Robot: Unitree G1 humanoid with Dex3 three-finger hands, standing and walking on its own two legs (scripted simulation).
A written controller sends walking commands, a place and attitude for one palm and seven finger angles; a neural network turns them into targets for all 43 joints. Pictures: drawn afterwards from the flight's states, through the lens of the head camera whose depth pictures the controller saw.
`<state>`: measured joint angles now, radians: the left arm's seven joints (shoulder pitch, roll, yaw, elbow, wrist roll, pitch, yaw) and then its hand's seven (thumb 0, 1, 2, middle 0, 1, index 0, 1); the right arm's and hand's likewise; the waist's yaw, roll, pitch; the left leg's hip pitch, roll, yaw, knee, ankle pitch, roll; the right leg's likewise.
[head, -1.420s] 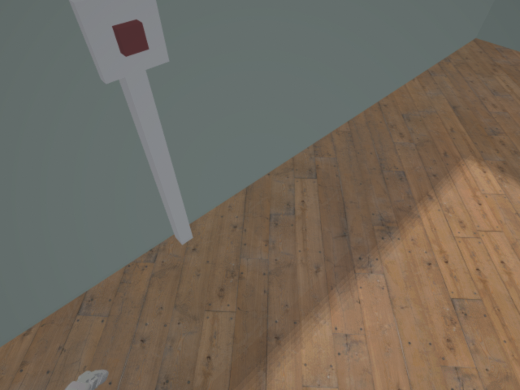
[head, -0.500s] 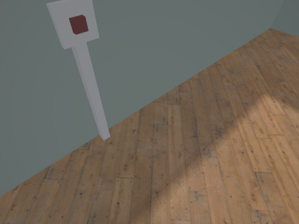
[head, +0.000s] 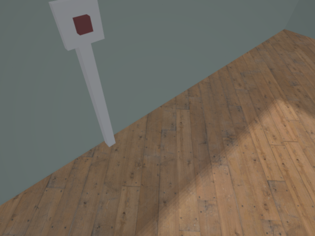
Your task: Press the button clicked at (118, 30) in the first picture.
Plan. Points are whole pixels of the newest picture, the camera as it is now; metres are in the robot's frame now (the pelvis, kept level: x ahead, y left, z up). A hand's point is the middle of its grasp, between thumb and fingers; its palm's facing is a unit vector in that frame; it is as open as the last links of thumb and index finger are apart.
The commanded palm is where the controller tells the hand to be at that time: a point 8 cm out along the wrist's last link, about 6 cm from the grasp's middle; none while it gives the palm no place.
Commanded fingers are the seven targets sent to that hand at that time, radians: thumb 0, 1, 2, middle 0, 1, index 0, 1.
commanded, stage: look at it before walking up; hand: left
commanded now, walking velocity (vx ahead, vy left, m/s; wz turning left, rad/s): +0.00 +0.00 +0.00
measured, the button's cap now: (82, 24) +0.84 +0.36 +0.15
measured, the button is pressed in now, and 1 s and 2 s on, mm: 0 0 0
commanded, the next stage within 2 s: walk to a spot facing it in 0.22 s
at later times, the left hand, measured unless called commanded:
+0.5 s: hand out of the picture +0.07 +0.24 -0.16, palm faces -0.05 -0.95 -0.32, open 7.4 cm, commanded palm none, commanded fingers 0.00 0.90 0.90 -0.20 -0.30 -0.20 -0.30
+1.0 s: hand out of the picture +0.04 +0.14 -0.15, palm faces -0.21 -0.95 -0.23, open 7.4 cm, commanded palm none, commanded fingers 0.00 0.90 0.90 -0.20 -0.30 -0.20 -0.30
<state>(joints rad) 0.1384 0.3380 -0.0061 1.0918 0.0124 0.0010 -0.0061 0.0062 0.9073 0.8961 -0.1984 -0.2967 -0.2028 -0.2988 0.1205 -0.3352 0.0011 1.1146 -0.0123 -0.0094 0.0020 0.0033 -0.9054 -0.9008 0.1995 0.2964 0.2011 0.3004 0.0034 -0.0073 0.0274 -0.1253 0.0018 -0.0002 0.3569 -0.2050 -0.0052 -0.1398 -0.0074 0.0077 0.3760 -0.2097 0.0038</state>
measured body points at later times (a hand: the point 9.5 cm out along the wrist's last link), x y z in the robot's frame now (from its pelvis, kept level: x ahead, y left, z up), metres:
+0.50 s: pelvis +0.00 +0.00 +0.00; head +0.01 +0.00 +0.45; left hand +0.07 +0.29 -0.14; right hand +0.08 -0.29 -0.14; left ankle -0.01 +0.12 -0.75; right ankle +0.00 -0.12 -0.75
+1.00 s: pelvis +0.01 -0.05 +0.00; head +0.02 -0.08 +0.45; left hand +0.05 +0.19 -0.14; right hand +0.01 -0.32 -0.15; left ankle +0.04 +0.12 -0.65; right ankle -0.02 -0.11 -0.75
